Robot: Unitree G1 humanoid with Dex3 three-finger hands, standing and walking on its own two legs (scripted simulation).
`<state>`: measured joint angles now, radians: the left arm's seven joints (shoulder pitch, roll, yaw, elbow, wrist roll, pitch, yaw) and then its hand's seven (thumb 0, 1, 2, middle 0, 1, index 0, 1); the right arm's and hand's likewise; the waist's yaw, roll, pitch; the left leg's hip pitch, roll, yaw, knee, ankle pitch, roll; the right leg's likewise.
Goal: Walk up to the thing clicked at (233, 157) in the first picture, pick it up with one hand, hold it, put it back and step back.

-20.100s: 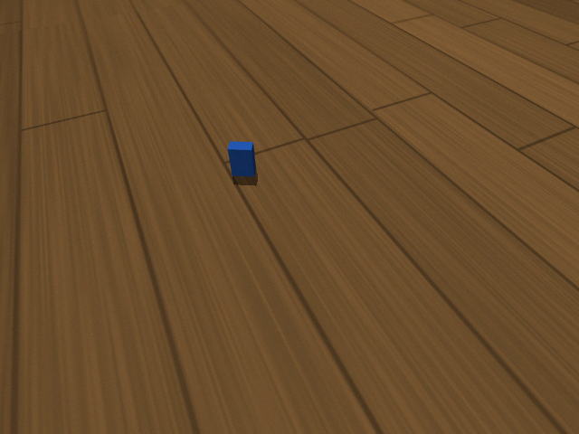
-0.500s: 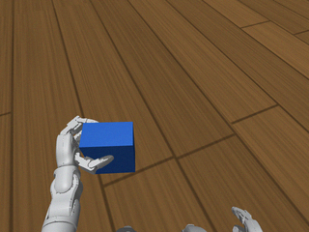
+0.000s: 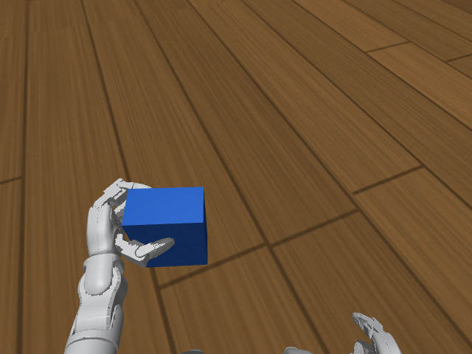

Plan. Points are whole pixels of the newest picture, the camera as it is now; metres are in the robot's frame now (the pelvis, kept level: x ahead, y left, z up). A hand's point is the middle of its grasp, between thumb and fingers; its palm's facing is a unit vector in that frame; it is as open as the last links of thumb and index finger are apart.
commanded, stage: hold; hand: left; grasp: from the side
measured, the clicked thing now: (172, 230) +0.33 +0.13 +0.01
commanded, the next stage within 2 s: crouch in 1.82 s
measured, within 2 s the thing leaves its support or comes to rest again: neither
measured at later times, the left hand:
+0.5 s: hand (142, 224) +0.31 +0.17 +0.05, palm faces +0.18 -0.98 -0.01, open 10.9 cm
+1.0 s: hand (141, 221) +0.32 +0.17 +0.06, palm faces +0.18 -0.98 +0.00, open 10.9 cm
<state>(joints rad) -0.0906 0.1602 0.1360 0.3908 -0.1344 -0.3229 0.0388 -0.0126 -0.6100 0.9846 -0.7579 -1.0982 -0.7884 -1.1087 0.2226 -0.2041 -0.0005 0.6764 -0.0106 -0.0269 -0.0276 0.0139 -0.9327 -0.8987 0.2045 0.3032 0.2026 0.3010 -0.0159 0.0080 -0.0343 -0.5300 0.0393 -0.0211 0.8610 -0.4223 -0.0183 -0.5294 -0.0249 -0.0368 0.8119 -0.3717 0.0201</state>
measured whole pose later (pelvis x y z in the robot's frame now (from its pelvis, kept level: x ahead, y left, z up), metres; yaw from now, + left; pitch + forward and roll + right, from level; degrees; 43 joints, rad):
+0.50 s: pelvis -0.01 +0.00 +0.00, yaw +0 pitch +4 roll -1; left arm -0.08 0.16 0.14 0.39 -0.14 -0.34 0.03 -0.01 -0.61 0.98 -0.75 -1.10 -0.79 -1.11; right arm 0.22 -0.21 0.00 0.69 -0.01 -0.04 -0.03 0.01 -0.94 -0.90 0.20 0.30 0.20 0.30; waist -0.02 0.01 -0.03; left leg -0.51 0.04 -0.02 0.84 -0.41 -0.02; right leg -0.51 -0.02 -0.04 0.80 -0.36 0.02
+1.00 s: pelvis +0.00 +0.00 +0.00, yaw +0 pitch +5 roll -1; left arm -0.06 0.15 0.13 0.36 -0.14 -0.34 0.02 -0.01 -0.61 0.98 -0.75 -1.10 -0.78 -1.11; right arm 0.23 -0.21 0.00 0.70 0.00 -0.05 -0.03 0.01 -0.94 -0.90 0.20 0.30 0.20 0.30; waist -0.01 0.01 -0.04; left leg -0.51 0.04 -0.03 0.84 -0.42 -0.02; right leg -0.50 -0.02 -0.04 0.79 -0.37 0.02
